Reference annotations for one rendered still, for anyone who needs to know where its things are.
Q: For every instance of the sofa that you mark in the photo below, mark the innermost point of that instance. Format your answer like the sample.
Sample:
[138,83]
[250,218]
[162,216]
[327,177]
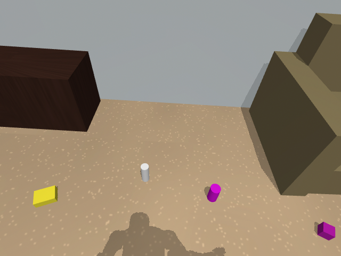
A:
[297,112]

